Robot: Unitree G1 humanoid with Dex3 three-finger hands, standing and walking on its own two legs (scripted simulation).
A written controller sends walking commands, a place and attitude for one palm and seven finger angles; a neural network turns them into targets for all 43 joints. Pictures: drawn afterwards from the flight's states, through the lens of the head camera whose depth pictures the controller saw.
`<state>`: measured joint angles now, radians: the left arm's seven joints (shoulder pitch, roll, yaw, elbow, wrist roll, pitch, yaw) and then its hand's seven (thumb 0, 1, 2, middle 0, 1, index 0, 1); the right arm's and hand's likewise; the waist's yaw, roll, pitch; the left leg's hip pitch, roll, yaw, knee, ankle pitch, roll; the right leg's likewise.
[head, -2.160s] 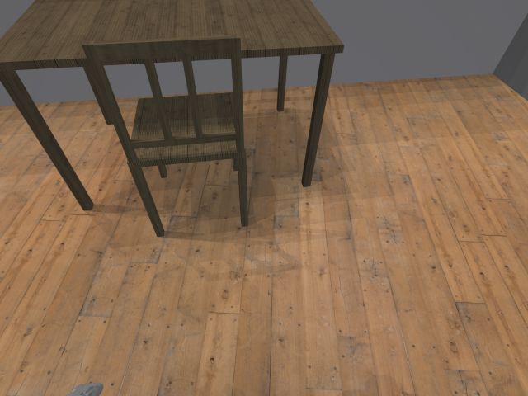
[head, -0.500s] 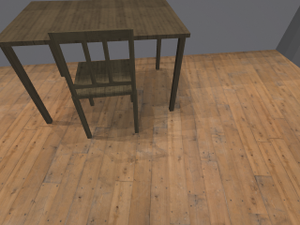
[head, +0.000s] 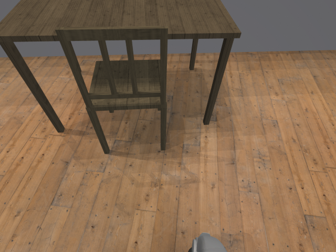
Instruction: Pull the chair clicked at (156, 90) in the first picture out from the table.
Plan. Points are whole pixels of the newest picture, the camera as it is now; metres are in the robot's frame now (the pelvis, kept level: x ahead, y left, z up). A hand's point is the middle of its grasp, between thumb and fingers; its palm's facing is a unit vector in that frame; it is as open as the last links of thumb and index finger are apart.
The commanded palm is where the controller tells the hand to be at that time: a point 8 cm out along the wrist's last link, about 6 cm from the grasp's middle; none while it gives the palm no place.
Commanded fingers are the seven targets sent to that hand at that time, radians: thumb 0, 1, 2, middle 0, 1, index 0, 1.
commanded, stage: take the last steps up to it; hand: left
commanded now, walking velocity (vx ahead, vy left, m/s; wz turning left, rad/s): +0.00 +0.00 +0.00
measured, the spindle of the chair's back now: (108, 69) +0.83 +0.28 -0.08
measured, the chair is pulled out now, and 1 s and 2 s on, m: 0.00 0.00 0.00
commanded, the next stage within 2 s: come to a stop and stand still in 0.88 s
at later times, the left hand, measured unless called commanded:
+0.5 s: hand out of the picture +0.15 +0.16 -0.18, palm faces +0.19 -0.97 -0.17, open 7.3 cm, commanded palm none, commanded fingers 0.00 0.90 0.90 -0.20 -0.30 -0.20 -0.30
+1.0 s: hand (111, 167) +0.41 +0.20 -0.18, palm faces +0.10 -0.97 -0.22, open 7.3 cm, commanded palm none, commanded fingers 0.00 0.90 0.90 -0.20 -0.30 -0.20 -0.30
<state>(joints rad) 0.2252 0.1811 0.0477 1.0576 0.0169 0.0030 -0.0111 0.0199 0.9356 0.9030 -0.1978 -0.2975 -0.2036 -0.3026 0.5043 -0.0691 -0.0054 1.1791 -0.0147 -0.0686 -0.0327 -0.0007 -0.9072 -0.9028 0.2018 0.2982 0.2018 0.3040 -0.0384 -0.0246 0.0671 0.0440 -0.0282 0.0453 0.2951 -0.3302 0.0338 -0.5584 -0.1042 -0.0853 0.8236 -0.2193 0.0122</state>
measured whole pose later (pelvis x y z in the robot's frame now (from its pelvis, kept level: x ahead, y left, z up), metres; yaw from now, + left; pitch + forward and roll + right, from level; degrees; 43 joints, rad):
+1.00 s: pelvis +0.36 +0.01 -0.01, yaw +5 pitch -2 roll +2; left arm 0.20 0.18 0.06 1.03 0.03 -0.03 0.00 0.01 0.93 0.90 -0.20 -0.30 -0.20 -0.30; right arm 0.42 -0.13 -0.02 1.16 -0.02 -0.04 -0.02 0.00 -0.92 -0.90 0.20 0.30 0.20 0.30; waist -0.03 -0.01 0.07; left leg -0.04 0.00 0.16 0.51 -0.43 0.01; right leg -0.37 -0.07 -0.11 0.60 -0.18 -0.04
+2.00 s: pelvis +0.36 +0.01 +0.00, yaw +4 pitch -2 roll +0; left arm 0.29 0.13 0.00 1.13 0.00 0.00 0.03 0.01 0.91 0.90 -0.20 -0.30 -0.20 -0.30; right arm 0.31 -0.15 -0.02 1.17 -0.01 0.03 -0.03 0.00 -0.91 -0.90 0.20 0.30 0.20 0.30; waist -0.03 0.02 0.02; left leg -0.24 0.06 0.04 0.42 -0.14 -0.02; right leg -0.09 0.01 -0.05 0.42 -0.30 -0.02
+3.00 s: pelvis +0.40 +0.01 +0.00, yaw +4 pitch -1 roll +1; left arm 0.29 0.15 0.01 1.14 0.00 -0.01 0.04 0.01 0.91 0.90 -0.20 -0.30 -0.20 -0.30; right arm 0.22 -0.16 0.00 1.16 -0.01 0.00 -0.04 0.00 -0.93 -0.90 0.20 0.30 0.20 0.30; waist 0.00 -0.02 0.04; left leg -0.18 0.03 0.05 0.41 -0.20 -0.03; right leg -0.02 -0.01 -0.05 0.38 -0.34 -0.01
